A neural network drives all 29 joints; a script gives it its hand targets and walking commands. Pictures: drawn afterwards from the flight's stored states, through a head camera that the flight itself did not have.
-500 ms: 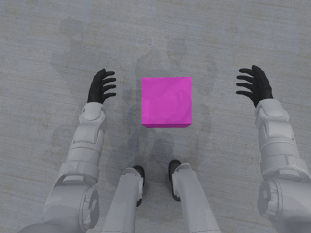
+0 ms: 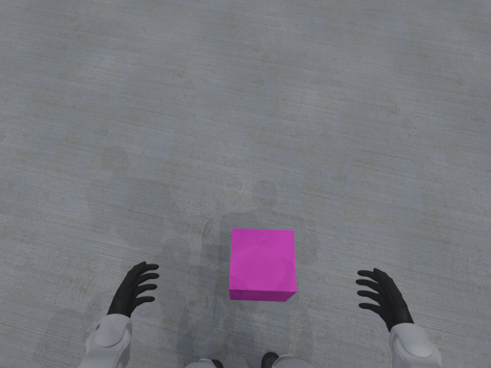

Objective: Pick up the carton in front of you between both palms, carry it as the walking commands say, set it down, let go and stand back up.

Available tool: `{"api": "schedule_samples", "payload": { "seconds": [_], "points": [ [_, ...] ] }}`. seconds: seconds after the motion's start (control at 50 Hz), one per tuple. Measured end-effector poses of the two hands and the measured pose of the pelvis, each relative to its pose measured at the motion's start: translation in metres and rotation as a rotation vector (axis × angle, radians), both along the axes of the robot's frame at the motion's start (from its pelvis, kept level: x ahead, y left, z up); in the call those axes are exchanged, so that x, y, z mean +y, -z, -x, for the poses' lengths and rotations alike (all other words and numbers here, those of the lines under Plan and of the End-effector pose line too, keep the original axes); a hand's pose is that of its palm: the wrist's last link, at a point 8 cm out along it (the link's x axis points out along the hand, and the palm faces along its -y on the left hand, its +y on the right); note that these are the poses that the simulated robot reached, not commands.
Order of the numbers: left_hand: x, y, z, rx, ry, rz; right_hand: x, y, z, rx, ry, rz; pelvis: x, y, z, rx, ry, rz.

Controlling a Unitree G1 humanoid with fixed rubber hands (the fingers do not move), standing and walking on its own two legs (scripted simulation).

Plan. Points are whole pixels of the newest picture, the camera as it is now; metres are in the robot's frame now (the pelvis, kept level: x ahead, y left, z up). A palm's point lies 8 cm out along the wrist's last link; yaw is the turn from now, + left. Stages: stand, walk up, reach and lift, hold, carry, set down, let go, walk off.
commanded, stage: let go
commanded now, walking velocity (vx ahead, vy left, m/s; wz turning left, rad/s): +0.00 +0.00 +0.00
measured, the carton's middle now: (260, 267) +0.41 -0.05 -0.64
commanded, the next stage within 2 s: stand in 0.54 s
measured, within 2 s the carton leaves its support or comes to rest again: neither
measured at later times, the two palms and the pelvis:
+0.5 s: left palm (81, 341) +0.16 +0.25 -0.05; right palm (391, 353) +0.15 -0.21 -0.06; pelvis -0.01 +0.03 +0.01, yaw -1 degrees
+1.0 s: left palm (67, 359) +0.14 +0.28 -0.07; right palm (438, 351) +0.16 -0.29 -0.07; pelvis +0.01 -0.01 +0.01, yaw +1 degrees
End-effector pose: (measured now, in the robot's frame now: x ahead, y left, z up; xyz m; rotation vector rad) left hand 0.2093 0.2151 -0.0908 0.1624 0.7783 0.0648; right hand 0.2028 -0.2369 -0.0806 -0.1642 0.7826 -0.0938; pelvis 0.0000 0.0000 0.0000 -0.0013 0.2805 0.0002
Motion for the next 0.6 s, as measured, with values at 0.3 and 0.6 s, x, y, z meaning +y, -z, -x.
{"api": "schedule_samples", "payload": {
  "seconds": [0.3, 0.6],
  "points": [
    [0.048, -0.041, 0.051, 0.003, 0.018, -0.029, 0.034, -0.025, 0.054, 0.011, -0.013, -0.019, 0.034, -0.014, 0.005, -0.322, 0.017, 0.018],
    [0.029, -0.038, 0.052, 0.033, 0.001, -0.015, 0.018, -0.027, 0.05, 0.027, -0.027, 0.002, 0.015, -0.012, 0.003, -0.379, 0.009, 0.011]
  ]
}}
